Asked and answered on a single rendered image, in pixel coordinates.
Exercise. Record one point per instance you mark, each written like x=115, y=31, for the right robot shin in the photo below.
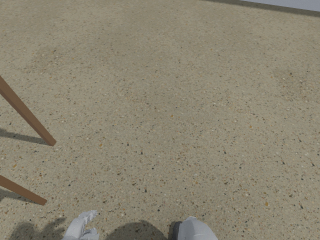
x=189, y=218

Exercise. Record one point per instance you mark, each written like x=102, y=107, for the robot left hand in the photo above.
x=77, y=227

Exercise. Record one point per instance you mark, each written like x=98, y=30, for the right robot foot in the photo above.
x=176, y=230

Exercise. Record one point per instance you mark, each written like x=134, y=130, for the table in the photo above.
x=12, y=98

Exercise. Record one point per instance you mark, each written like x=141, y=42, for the chair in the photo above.
x=12, y=186

